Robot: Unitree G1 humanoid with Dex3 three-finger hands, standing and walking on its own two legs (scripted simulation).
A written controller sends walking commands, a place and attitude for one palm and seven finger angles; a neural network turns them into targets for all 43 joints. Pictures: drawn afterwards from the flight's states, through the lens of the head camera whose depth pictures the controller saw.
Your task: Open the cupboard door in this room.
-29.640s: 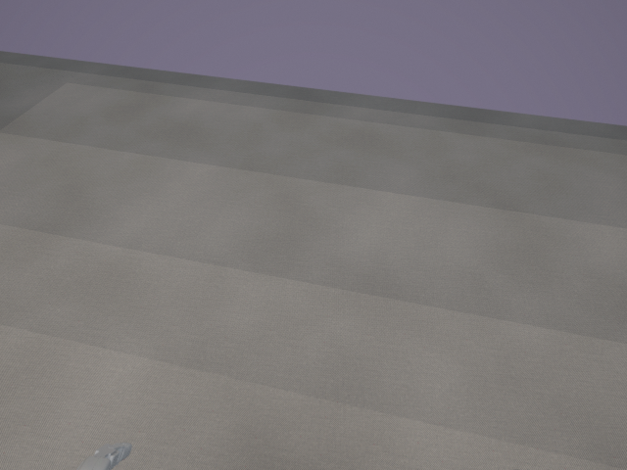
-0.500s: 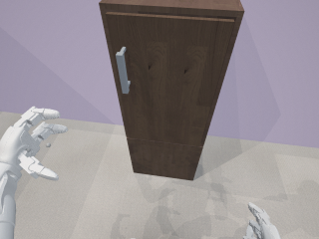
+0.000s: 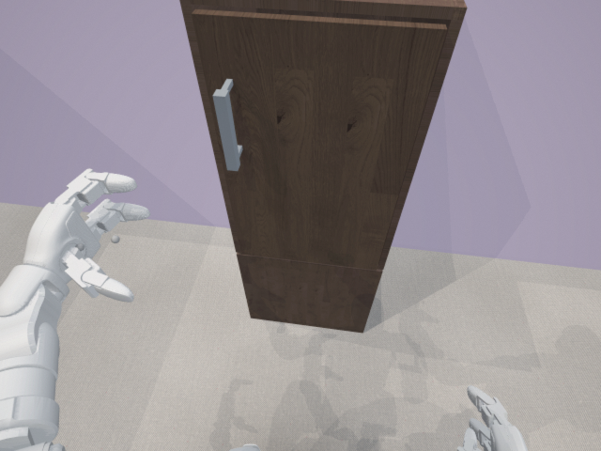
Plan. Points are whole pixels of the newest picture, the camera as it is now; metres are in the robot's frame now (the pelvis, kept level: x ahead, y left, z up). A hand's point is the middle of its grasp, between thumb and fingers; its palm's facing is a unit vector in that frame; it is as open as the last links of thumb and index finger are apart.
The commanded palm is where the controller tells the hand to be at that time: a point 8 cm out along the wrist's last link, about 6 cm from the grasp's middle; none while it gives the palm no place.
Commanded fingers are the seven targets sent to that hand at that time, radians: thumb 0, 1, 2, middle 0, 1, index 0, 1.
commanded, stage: move the hooked fingers beside the handle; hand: left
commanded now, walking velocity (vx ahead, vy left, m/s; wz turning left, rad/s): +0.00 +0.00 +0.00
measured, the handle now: (231, 126) +0.60 +0.16 +0.10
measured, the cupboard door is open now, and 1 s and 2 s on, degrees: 0 0 0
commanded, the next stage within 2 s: none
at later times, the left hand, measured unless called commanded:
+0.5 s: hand (141, 195) +0.41 +0.25 +0.12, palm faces -0.09 -1.00 -0.01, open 14.0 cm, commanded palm +0.40 +0.30 +0.12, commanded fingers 0.00 -0.50 0.30 -0.30 -1.20 -0.30 -1.20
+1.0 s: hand (168, 158) +0.49 +0.23 +0.12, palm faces -0.09 -1.00 +0.01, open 14.0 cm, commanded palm +0.48 +0.28 +0.11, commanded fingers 0.00 -0.50 0.30 -0.30 -1.20 -0.30 -1.20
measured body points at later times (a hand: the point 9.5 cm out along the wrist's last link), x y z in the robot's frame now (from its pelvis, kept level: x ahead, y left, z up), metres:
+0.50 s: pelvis +0.00 +0.01 +0.00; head +0.05 +0.01 +0.44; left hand +0.41 +0.30 +0.12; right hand +0.10 -0.26 -0.10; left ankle +0.07 +0.12 -0.72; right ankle -0.03 -0.10 -0.72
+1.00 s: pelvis +0.01 +0.01 -0.02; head +0.09 +0.02 +0.43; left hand +0.49 +0.28 +0.12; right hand +0.01 -0.27 -0.12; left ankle +0.07 +0.12 -0.72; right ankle -0.03 -0.10 -0.72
